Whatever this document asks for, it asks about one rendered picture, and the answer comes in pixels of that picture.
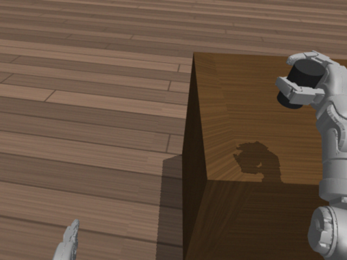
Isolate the right robot hand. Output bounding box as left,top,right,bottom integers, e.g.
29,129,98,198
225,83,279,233
275,50,347,110

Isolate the right robot arm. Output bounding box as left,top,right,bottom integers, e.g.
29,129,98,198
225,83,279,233
307,95,347,260

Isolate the can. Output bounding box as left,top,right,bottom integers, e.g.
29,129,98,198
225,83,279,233
277,59,326,109

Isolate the left robot hand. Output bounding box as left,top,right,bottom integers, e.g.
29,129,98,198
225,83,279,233
52,219,79,260

